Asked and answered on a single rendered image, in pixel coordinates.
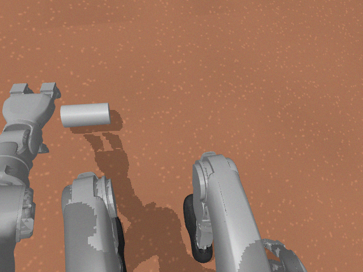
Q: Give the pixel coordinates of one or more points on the can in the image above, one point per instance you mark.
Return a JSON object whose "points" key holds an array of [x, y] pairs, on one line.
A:
{"points": [[85, 114]]}

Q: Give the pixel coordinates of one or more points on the left robot foot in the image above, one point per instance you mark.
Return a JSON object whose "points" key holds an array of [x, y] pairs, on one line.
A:
{"points": [[121, 244]]}

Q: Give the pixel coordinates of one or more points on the left robot hand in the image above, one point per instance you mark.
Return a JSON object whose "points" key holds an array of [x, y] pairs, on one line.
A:
{"points": [[24, 104]]}

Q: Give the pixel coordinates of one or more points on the right robot foot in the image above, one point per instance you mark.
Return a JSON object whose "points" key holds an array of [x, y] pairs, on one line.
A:
{"points": [[199, 255]]}

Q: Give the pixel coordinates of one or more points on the right robot hand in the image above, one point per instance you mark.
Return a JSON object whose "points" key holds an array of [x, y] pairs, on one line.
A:
{"points": [[289, 262]]}

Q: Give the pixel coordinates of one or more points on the left robot arm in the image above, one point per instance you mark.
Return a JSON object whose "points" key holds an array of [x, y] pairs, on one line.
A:
{"points": [[19, 145]]}

